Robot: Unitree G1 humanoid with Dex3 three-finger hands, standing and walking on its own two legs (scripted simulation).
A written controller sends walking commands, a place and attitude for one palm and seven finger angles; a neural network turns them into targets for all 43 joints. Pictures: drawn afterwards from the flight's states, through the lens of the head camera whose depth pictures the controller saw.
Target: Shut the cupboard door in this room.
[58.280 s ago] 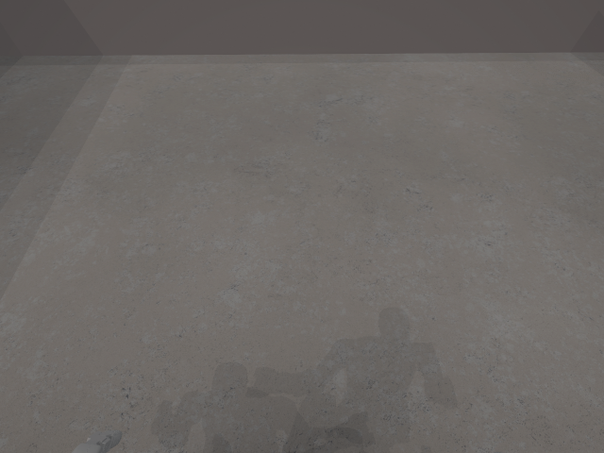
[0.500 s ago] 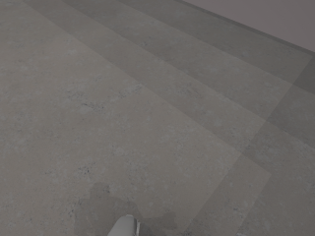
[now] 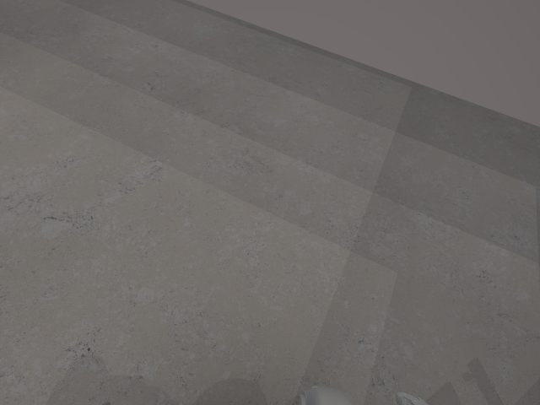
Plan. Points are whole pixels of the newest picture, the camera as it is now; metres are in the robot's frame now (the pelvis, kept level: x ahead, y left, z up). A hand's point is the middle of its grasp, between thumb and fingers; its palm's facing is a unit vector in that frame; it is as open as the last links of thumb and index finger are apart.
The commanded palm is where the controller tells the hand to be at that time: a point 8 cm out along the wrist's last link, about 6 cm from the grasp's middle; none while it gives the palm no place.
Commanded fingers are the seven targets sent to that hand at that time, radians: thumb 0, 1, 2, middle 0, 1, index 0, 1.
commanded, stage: turn to face it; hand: left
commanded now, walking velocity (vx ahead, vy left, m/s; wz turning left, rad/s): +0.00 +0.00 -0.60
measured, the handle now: out of the picture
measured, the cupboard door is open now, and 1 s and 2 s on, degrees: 40 40 40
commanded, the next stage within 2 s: take the last steps up to it in 1.94 s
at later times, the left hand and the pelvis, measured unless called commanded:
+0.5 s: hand (216, 370) +0.18 +0.10 -0.15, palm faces -0.31 -0.91 -0.26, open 7.4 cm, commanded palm none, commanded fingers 0.00 0.90 0.90 -0.20 -0.30 -0.20 -0.30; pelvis +0.02 -0.05 +0.00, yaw -18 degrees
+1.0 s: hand (195, 342) +0.23 +0.14 -0.18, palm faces -0.51 -0.84 -0.20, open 7.4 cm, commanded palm none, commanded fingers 0.00 0.90 0.90 -0.20 -0.30 -0.20 -0.30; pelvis +0.06 -0.01 +0.00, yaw -36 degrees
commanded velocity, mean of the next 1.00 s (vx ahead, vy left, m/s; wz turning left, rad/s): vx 0.00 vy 0.00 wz -0.60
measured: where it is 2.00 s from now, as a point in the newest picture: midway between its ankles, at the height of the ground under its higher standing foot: outside the picture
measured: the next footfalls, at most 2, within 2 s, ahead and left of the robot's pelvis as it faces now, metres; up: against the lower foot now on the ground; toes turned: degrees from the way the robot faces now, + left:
right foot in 0.30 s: +0.01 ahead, -0.15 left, +0.00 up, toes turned -17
left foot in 0.78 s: +0.15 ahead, +0.06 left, +0.00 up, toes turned -26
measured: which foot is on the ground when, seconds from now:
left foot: down 0.00-0.30, up 0.32-0.76, down 0.78-1.00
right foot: up 0.00-0.28, down 0.30-0.78, up 0.80-1.00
